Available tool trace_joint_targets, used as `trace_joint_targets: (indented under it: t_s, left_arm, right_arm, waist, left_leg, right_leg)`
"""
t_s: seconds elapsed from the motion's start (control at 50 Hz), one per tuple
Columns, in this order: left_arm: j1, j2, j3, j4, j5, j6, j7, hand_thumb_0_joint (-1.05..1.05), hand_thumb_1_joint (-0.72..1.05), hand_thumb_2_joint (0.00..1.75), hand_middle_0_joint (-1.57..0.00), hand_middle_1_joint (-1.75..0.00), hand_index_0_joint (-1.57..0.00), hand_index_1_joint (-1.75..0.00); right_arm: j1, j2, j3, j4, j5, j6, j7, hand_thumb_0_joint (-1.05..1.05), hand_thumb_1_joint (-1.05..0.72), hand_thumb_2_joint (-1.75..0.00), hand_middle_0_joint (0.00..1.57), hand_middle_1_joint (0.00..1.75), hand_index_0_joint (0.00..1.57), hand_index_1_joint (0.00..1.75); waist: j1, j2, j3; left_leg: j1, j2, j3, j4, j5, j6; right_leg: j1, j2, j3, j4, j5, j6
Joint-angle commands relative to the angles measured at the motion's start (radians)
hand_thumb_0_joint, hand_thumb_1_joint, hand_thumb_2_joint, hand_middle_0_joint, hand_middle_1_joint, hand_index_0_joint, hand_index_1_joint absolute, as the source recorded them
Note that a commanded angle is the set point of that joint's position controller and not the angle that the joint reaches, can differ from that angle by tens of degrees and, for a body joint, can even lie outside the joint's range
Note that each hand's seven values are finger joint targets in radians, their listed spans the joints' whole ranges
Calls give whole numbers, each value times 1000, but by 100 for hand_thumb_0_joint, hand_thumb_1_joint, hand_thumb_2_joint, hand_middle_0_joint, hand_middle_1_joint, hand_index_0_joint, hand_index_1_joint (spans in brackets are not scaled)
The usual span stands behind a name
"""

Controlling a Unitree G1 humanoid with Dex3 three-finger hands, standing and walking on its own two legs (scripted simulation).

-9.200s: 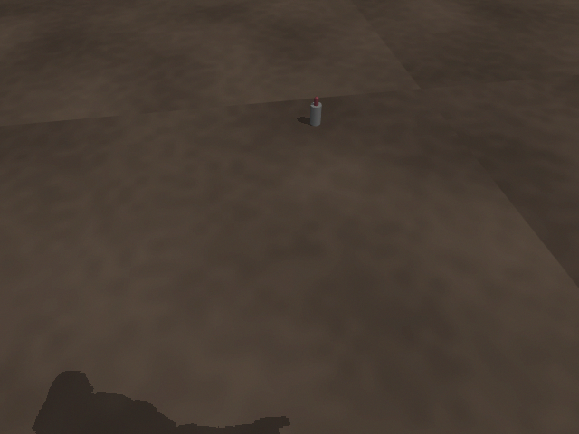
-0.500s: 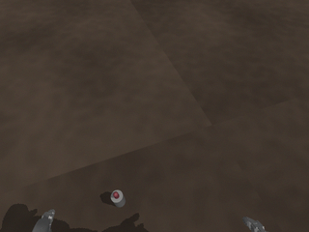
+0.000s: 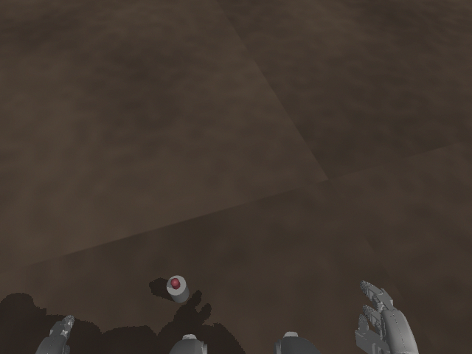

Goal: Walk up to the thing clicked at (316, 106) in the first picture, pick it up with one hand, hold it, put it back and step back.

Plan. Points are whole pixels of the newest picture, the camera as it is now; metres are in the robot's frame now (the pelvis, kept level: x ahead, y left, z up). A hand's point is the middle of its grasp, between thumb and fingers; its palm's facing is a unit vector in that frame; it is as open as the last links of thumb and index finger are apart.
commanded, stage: go down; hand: left
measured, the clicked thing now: (177, 287) +0.38 +0.19 -0.61
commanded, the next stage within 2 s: none
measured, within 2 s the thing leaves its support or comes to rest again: neither
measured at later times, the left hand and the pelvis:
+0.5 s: hand (90, 315) +0.24 +0.31 -0.21, palm faces +0.09 -0.97 -0.22, open 17.3 cm; pelvis -0.04 -0.01 -0.13, yaw -1 degrees
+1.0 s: hand (85, 296) +0.29 +0.35 -0.26, palm faces +0.09 -0.99 -0.14, open 17.3 cm; pelvis -0.08 -0.01 -0.23, yaw -3 degrees
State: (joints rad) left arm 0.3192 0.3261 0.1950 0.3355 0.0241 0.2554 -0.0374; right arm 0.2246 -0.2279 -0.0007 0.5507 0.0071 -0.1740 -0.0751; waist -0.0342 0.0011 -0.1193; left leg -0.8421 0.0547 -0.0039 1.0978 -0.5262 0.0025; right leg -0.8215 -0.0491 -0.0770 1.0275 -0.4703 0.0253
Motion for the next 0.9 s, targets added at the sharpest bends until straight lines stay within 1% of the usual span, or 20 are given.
trace_joint_targets:
  t_s: [0.0,0.02,0.04,0.06,0.1,0.14,0.2,0.26,0.28,0.3,0.36,0.4,0.42,0.52,0.54,0.56,0.58,0.62,0.7,0.88]
  left_arm:
    - [45,174,90,-174,-6,-24,9,0,-57,4,-9,-7,-8,-8]
    - [16,188,99,-201,-7,-30,11,0,-55,5,-9,-7,-8,-8]
    - [-7,187,98,-181,-10,-36,10,0,-55,6,-8,-7,-7,-8]
    - [-26,190,107,-159,-14,-45,5,0,-57,4,-9,-7,-8,-8]
    - [-92,205,135,-107,-23,-84,-7,0,-54,6,-8,-7,-7,-8]
    - [-129,241,179,-17,-40,-138,-35,0,-54,5,-8,-6,-7,-7]
    - [-250,280,214,47,-72,-257,-114,0,-56,2,-9,-7,-8,-7]
    - [-307,336,268,96,-100,-387,-193,0,-57,2,-9,-8,-9,-8]
    - [-301,351,282,124,-108,-417,-216,0,-57,3,-9,-10,-9,-10]
    - [-326,343,274,151,-115,-444,-237,0,-56,5,-8,-11,-8,-10]
    - [-382,401,325,191,-128,-506,-277,0,-55,6,-8,-11,-7,-11]
    - [-404,448,373,203,-138,-531,-294,0,-57,7,-8,-11,-7,-11]
    - [-420,453,372,205,-144,-543,-307,0,-55,8,-7,-11,-6,-11]
    - [-504,530,456,286,-171,-589,-367,0,-55,9,-6,-9,-5,-10]
    - [-553,530,446,289,-175,-602,-384,0,-54,9,-6,-10,-6,-10]
    - [-584,535,452,312,-179,-611,-398,0,-52,8,-6,-10,-6,-10]
    - [-615,573,477,328,-180,-621,-408,0,-53,8,-6,-10,-6,-10]
    - [-687,585,473,371,-184,-642,-439,0,-52,8,-6,-11,-6,-10]
    - [-763,653,501,419,-191,-672,-488,0,-50,7,-6,-9,-6,-9]
    - [-840,756,567,475,-209,-694,-564,0,-52,4,-6,-7,-6,-6]
  right_arm:
    - [13,-159,-70,-131,1,-58,-20,0,-87,-89,20,30,20,30]
    - [6,-154,-66,-140,2,-62,-23,0,-88,-89,20,30,20,30]
    - [2,-155,-64,-140,1,-64,-25,0,-88,-89,20,30,20,30]
    - [9,-160,-65,-129,0,-70,-25,0,-90,-90,20,30,20,30]
    - [0,-157,-64,-130,-3,-79,-26,0,-91,-90,20,30,20,30]
    - [16,-165,-66,-96,-3,-89,-22,0,-91,-90,20,30,20,30]
    - [0,-182,-69,-95,-4,-112,-7,0,-92,-90,20,30,20,30]
    - [0,-196,-63,-82,-5,-124,3,0,-93,-90,20,30,20,30]
    - [1,-203,-64,-81,-4,-122,2,0,-93,-90,20,30,20,30]
    - [-6,-209,-64,-81,-4,-117,4,0,-93,-90,20,30,20,30]
    - [-12,-229,-69,-77,-3,-100,6,0,-92,-90,20,30,20,30]
    - [-7,-243,-71,-68,-1,-86,9,0,-91,-90,20,30,20,30]
    - [-12,-251,-73,-64,0,-80,12,0,-91,-90,20,30,20,30]
    - [1,-265,-66,-13,-5,-61,15,0,-90,-90,20,30,20,30]
    - [-7,-264,-65,-10,-7,-60,14,0,-90,-90,20,30,20,30]
    - [-12,-266,-65,-5,-8,-60,16,0,-89,-90,20,30,20,30]
    - [-4,-268,-64,3,-8,-60,14,0,-89,-90,20,30,20,30]
    - [-16,-270,-58,7,-10,-59,12,0,-88,-90,20,30,20,30]
    - [-18,-282,-46,9,-13,-59,12,0,-89,-90,20,30,20,30]
    - [-7,-313,-24,38,-18,-58,15,0,-90,-90,20,30,20,30]
  waist:
    - [-8,94,-211]
    - [-7,100,-219]
    - [-21,77,-198]
    - [-26,83,-203]
    - [-30,51,-173]
    - [-18,55,-173]
    - [-19,83,-242]
    - [9,119,-348]
    - [12,124,-373]
    - [11,137,-386]
    - [29,129,-441]
    - [45,138,-495]
    - [45,137,-524]
    - [40,106,-590]
    - [27,105,-569]
    - [20,105,-559]
    - [21,98,-563]
    - [5,99,-526]
    - [2,101,-529]
    - [20,185,-591]
  left_leg:
    - [130,-24,-45,-149,301,-6]
    - [117,-27,-39,-133,299,-4]
    - [86,-28,-40,-120,268,0]
    - [77,-24,-44,-105,290,-2]
    - [-1,-34,-30,-55,217,8]
    - [-65,-35,-29,-13,189,9]
    - [-144,-37,-31,74,161,8]
    - [-199,-42,-36,161,187,5]
    - [-212,-44,-40,178,183,3]
    - [-227,-41,-53,189,162,-1]
    - [-289,-39,-63,237,95,-1]
    - [-303,-39,-69,266,122,-3]
    - [-283,-36,-76,275,138,-2]
    - [-356,-43,-58,397,259,12]
    - [-392,-45,-57,409,214,14]
    - [-416,-42,-61,417,158,15]
    - [-446,-41,-58,432,143,17]
    - [-506,-40,-61,447,34,17]
    - [-573,-40,-58,484,-56,21]
    - [-596,-34,-70,558,-29,11]
  right_leg:
    - [82,48,10,-70,204,-41]
    - [75,44,15,-66,204,-43]
    - [56,45,15,-63,187,-39]
    - [39,45,15,-39,200,-42]
    - [-8,42,21,-21,153,-37]
    - [-62,36,27,29,130,-39]
    - [-174,32,40,138,103,-44]
    - [-256,24,51,252,121,-49]
    - [-279,23,50,275,116,-50]
    - [-319,21,47,306,97,-52]
    - [-375,18,54,351,48,-51]
    - [-393,16,53,389,64,-55]
    - [-412,19,45,406,73,-56]
    - [-449,22,48,476,150,-60]
    - [-474,23,51,484,120,-60]
    - [-506,22,51,495,77,-59]
    - [-503,21,58,499,69,-56]
    - [-551,19,66,508,-14,-54]
    - [-607,19,68,534,-87,-51]
    - [-713,25,30,665,-58,-61]
